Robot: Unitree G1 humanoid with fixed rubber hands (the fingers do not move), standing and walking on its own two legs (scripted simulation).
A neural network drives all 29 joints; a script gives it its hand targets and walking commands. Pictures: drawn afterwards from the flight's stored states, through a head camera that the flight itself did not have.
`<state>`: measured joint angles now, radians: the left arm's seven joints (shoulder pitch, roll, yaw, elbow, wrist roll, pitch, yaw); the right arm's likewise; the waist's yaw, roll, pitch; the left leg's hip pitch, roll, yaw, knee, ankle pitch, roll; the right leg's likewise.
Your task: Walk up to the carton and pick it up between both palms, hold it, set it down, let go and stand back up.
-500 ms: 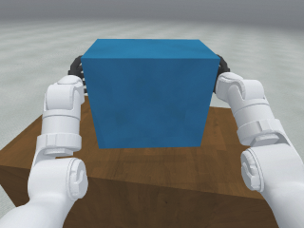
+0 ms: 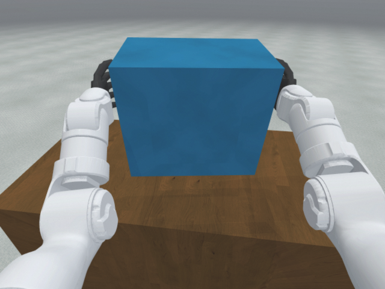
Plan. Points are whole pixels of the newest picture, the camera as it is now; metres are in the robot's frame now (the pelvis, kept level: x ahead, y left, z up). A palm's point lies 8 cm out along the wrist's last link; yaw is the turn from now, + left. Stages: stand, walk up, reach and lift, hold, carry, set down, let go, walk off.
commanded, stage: set down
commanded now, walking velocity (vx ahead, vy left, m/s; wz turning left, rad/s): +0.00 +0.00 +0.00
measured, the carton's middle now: (193, 108) +0.40 +0.00 +0.26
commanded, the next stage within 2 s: none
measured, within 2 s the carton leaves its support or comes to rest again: neither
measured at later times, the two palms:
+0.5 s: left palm (110, 129) +0.40 +0.18 +0.21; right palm (268, 127) +0.41 -0.18 +0.21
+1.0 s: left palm (112, 136) +0.40 +0.18 +0.20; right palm (267, 132) +0.41 -0.18 +0.19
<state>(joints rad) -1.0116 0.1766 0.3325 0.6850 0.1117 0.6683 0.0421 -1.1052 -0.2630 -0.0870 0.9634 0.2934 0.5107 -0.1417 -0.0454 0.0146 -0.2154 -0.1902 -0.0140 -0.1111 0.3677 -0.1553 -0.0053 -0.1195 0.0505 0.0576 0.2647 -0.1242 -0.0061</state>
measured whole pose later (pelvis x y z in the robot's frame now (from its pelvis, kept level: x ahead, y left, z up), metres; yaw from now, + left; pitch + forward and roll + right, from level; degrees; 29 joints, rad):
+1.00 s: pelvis +0.02 -0.01 +0.00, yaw +1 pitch -3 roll -1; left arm -0.73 0.09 0.28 0.45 0.17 0.56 0.05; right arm -0.82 -0.19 -0.09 0.85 0.24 0.28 -0.09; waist -0.03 -0.02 -0.08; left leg -0.12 -0.01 -0.12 0.35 -0.18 -0.02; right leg -0.05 0.05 0.02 0.26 -0.16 -0.02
